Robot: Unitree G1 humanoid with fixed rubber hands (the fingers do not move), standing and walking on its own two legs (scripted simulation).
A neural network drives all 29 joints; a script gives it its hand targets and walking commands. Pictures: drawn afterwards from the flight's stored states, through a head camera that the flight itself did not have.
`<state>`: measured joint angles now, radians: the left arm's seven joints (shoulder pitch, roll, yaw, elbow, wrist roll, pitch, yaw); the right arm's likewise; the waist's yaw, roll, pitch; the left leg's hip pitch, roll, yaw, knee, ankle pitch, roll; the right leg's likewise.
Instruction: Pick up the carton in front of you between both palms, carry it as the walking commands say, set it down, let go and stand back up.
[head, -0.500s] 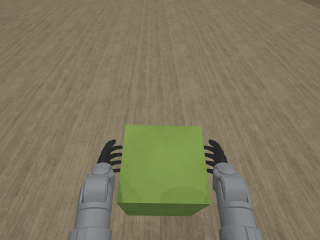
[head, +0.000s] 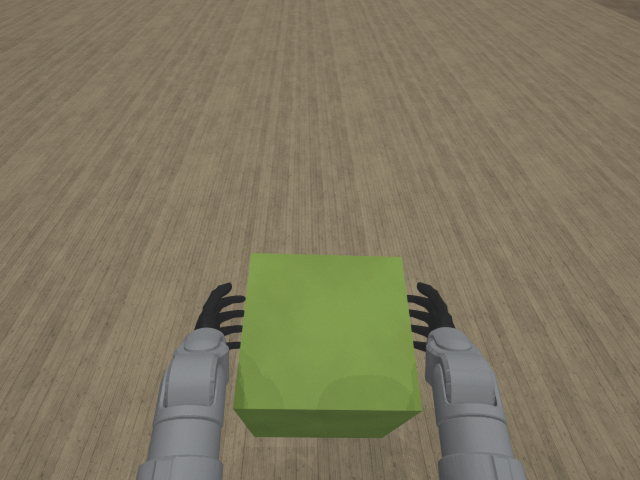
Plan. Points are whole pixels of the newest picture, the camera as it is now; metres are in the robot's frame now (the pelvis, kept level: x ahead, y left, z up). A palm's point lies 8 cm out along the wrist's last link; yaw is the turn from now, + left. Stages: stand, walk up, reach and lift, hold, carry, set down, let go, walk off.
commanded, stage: carry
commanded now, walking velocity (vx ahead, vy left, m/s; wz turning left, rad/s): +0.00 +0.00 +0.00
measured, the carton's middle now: (322, 353) +0.32 +0.00 -0.05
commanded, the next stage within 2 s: hold in 0.26 s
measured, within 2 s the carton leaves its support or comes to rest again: neither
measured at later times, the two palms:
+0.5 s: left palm (246, 332) +0.30 +0.10 +0.04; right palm (484, 371) +0.25 -0.19 +0.05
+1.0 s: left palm (221, 313) +0.32 +0.14 +0.05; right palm (454, 363) +0.25 -0.15 +0.06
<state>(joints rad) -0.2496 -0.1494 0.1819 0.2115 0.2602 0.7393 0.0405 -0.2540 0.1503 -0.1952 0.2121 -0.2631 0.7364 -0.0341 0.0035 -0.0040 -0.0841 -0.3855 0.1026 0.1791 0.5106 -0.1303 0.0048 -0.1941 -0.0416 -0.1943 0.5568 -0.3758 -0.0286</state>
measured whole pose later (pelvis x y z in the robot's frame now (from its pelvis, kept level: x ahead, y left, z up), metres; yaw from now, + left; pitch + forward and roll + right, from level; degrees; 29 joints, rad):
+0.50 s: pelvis -0.01 +0.01 +0.01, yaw -11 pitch -6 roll +0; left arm -0.22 -0.14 0.16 0.20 0.28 0.71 0.02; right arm -0.25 0.15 -0.22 0.27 -0.26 0.67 -0.03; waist -0.01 -0.02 0.04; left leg -0.16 0.03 -0.08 0.37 -0.12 -0.04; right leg -0.04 0.03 0.01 0.40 -0.26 -0.02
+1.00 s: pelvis +0.00 +0.07 +0.01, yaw -15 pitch -6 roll +0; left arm -0.32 -0.17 0.26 0.29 0.32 0.72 0.00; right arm -0.34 0.17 -0.31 0.36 -0.33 0.66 0.03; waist 0.01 -0.05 0.02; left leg -0.14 -0.03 -0.02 0.37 -0.12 0.02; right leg -0.05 -0.01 0.14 0.39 -0.24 0.02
